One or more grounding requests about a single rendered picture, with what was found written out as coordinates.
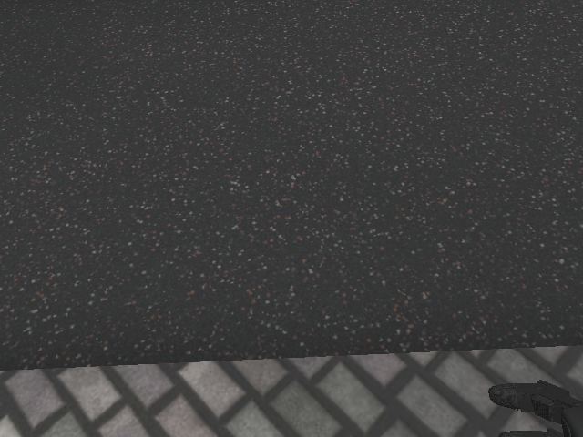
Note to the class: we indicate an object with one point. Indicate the robot right hand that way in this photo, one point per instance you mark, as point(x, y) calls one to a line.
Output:
point(545, 400)

